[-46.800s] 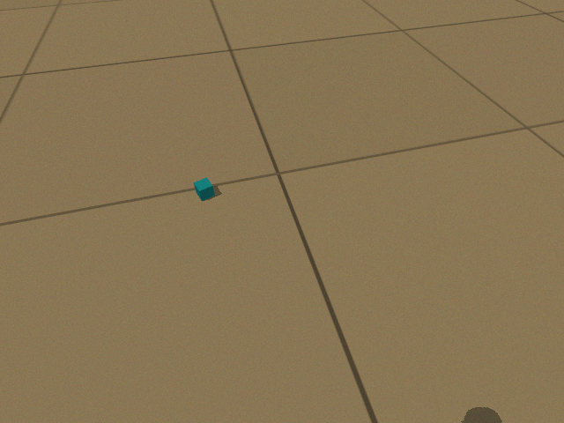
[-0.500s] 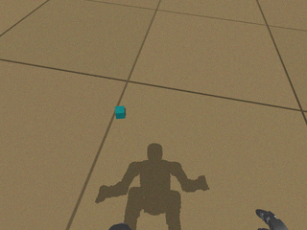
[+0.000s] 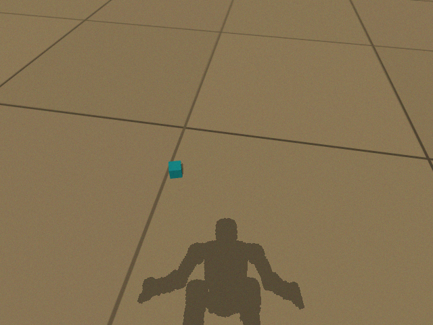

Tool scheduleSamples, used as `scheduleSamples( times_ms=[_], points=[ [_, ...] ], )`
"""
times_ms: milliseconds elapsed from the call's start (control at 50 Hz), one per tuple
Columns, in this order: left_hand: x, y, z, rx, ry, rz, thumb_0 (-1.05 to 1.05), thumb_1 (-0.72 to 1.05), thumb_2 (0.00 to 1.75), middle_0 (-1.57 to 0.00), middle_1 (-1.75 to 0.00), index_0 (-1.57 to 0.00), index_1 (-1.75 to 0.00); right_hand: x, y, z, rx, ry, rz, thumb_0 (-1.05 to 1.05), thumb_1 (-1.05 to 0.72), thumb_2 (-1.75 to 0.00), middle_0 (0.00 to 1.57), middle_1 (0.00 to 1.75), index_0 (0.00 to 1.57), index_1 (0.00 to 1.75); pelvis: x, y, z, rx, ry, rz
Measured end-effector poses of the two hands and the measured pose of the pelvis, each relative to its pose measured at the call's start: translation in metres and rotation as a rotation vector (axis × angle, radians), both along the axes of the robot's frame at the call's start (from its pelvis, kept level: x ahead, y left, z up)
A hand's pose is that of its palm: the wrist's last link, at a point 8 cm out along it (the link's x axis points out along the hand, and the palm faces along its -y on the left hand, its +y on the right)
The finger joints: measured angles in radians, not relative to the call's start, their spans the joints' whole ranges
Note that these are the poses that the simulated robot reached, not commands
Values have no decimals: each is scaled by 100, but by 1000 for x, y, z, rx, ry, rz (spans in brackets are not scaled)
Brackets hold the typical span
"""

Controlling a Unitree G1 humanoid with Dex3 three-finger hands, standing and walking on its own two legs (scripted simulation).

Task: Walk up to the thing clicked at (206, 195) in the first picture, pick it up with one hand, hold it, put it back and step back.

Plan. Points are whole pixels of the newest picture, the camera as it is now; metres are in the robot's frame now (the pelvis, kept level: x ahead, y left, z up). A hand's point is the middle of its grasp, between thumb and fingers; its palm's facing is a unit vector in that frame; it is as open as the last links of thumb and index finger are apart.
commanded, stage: step back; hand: left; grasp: from above
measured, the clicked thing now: (175, 169) +1.05 +0.25 -0.73
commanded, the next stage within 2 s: stand in 0.46 s
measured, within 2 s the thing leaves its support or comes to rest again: neither
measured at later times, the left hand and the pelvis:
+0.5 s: hand out of the picture +0.16 +0.25 -0.15, palm faces +0.05 -0.94 -0.33, open 7.4 cm; pelvis +0.05 +0.00 +0.00, yaw +2 degrees
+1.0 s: hand out of the picture +0.14 +0.24 -0.14, palm faces +0.00 -0.94 -0.33, open 7.4 cm; pelvis +0.06 -0.01 +0.02, yaw +1 degrees
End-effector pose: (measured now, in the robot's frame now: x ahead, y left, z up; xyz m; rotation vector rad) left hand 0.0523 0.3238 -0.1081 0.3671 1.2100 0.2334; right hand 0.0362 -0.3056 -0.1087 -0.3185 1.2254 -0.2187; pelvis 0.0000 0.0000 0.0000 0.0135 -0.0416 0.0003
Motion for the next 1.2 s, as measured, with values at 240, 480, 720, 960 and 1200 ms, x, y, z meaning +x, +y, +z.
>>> scheduleSamples(
  times_ms=[240, 480, 720, 960, 1200],
  points=[
    [66, -39, 1, -12, -114, -29, 1, 90, 90, -20, -30, -20, -30, 27, -34, -12, -35, 30, -27, 1, -90, -90, 20, 30, 20, 30, 26, -23, -7, -24, -8, 13],
    [93, -32, -5, -64, -113, 26, 1, 90, 90, -20, -30, -21, -30, 76, -2, -11, -17, 25, 51, 1, -90, -90, 20, 30, 20, 30, 47, -6, -3, 8, 16, 33],
    [88, -29, -5, -86, -14, 25, 1, 90, 90, -20, -30, -20, -30, 129, 16, 8, 6, -55, 65, 1, -90, -90, 20, 30, 20, 30, 63, -1, 12, -13, 11, 20],
    [80, -36, 6, -70, -23, 17, 1, 90, 90, -20, -30, -20, -30, 142, 10, 15, 21, -99, 69, 1, -90, -90, 20, 30, 20, 30, 57, -8, 17, -12, -4, 23],
    [55, -42, 8, -58, 7, 20, 1, 90, 90, -20, -30, -20, -30, 95, -3, 6, 34, -13, 42, 1, -90, -90, 20, 30, 20, 30, 44, -17, 18, -10, -8, 25]
  ],
)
